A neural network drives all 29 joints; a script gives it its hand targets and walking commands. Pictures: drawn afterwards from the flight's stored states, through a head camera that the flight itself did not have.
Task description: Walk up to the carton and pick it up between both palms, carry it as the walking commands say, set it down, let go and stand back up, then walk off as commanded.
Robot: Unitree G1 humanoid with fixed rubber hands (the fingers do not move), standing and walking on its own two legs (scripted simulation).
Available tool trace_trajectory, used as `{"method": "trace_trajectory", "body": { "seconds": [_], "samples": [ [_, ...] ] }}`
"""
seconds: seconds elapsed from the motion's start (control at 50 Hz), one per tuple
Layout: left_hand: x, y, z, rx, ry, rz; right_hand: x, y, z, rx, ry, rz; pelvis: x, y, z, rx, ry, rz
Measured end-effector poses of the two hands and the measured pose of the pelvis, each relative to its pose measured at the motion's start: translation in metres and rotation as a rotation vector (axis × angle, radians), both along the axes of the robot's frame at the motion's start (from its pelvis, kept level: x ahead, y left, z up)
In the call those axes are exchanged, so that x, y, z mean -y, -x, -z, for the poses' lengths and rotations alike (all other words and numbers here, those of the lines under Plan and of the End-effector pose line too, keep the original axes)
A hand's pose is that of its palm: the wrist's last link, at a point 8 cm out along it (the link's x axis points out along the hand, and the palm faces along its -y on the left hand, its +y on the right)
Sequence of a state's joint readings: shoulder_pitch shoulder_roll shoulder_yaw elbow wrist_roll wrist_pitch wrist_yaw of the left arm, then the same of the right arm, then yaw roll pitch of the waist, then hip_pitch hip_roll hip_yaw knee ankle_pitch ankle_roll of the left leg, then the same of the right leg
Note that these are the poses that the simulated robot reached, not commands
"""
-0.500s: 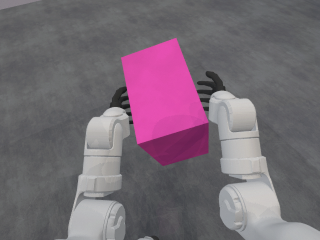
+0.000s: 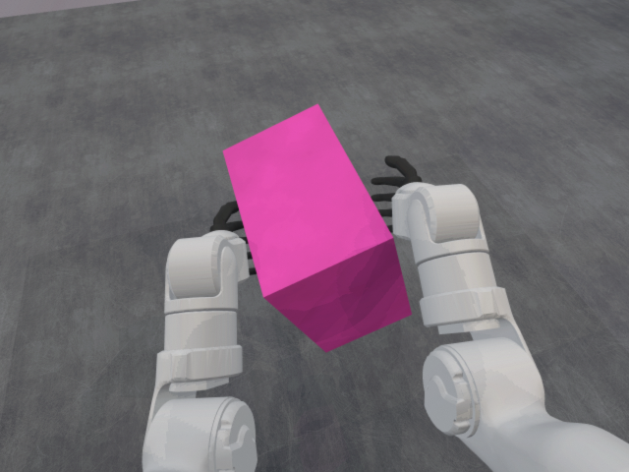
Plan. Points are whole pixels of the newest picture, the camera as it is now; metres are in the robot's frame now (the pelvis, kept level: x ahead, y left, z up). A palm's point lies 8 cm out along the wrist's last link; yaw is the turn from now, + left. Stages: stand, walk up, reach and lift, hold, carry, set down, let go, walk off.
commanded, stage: carry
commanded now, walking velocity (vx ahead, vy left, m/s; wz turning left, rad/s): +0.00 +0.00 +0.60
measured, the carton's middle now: (322, 237) +0.42 -0.01 +0.04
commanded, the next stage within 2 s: none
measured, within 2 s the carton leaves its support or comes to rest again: neither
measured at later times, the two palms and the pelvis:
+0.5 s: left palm (164, 262) +0.33 +0.18 +0.13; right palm (346, 183) +0.43 -0.04 +0.14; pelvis +0.02 -0.03 +0.01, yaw +18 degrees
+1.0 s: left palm (14, 373) +0.23 +0.33 +0.07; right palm (190, 231) +0.39 +0.16 +0.10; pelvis +0.02 +0.02 +0.01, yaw +34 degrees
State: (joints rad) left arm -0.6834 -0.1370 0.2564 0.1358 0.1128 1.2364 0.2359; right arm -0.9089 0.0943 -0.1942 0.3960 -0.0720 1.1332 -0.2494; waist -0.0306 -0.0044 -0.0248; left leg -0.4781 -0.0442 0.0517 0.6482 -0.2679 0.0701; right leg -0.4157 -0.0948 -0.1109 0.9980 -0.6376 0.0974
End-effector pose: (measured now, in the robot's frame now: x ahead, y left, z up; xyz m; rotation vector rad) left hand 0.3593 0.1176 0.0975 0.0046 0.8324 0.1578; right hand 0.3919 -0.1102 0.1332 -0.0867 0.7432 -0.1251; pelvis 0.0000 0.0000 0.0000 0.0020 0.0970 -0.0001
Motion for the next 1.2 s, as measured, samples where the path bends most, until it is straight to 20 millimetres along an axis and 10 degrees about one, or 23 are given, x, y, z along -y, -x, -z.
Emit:
{"method": "trace_trajectory", "body": {
  "seconds": [0.12,0.26,0.62,0.8,0.98,1.2],
  "samples": [
    [-0.052,0.024,0.021,-0.09,0.021,-0.128,-0.057,-0.006,0.025,-0.085,0.004,-0.124,-0.001,0.005,-0.012,-0.01,0.04,-0.102],
    [-0.081,0.022,-0.005,0.052,0.001,-0.247,-0.094,-0.03,-0.006,0.063,-0.062,-0.199,0.012,0.002,-0.012,-0.028,0.037,-0.196],
    [-0.06,0.034,-0.026,-0.017,-0.061,-0.307,-0.081,-0.034,-0.015,0.024,-0.053,-0.306,0.03,-0.026,-0.015,0.003,-0.061,-0.38],
    [-0.137,0.059,-0.006,0.013,-0.023,-0.45,-0.175,-0.036,-0.005,0.053,-0.032,-0.436,-0.01,-0.038,0.011,0.021,-0.023,-0.487],
    [-0.205,0.123,0.024,-0.121,0.033,-0.609,-0.265,0.0,0.031,-0.074,0.032,-0.614,-0.018,-0.024,-0.009,0.023,0.052,-0.588],
    [-0.246,0.13,-0.025,0.032,-0.03,-0.723,-0.32,-0.008,-0.021,0.07,-0.081,-0.675,-0.019,-0.036,-0.017,-0.009,0.092,-0.72]
  ]
}}
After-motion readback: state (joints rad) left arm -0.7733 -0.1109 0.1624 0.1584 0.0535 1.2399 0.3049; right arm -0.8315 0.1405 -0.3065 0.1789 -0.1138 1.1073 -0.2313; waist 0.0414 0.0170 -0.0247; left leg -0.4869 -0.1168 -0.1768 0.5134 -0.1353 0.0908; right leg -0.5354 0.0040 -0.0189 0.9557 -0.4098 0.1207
